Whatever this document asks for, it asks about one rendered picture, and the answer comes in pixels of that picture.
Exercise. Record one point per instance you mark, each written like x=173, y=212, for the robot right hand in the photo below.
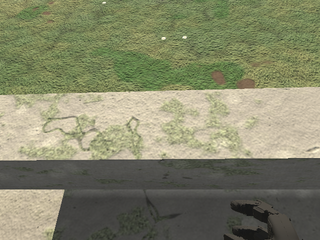
x=279, y=226

